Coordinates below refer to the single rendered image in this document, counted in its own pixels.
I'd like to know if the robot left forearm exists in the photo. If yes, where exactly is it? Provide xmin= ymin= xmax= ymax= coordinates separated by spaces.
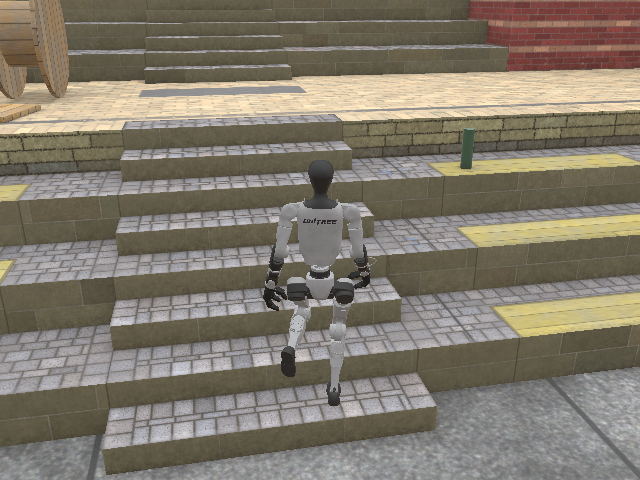
xmin=265 ymin=243 xmax=284 ymax=289

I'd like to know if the robot right forearm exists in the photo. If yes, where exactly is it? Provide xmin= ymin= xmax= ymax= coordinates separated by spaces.
xmin=354 ymin=244 xmax=370 ymax=277

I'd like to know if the right robot hand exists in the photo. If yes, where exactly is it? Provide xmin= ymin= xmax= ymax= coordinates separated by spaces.
xmin=347 ymin=271 xmax=370 ymax=289

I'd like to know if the left robot hand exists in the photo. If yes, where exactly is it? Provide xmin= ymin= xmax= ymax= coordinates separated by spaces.
xmin=263 ymin=286 xmax=287 ymax=311

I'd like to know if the left robot upper arm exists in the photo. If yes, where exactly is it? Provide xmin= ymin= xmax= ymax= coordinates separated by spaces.
xmin=274 ymin=202 xmax=300 ymax=259

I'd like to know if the robot left thigh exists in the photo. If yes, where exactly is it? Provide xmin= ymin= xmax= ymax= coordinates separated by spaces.
xmin=287 ymin=277 xmax=311 ymax=322

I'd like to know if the left robot shin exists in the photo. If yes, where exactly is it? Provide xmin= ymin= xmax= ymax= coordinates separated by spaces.
xmin=288 ymin=305 xmax=306 ymax=351

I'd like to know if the right robot upper arm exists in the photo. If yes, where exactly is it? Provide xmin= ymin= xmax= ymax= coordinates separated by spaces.
xmin=341 ymin=203 xmax=364 ymax=259

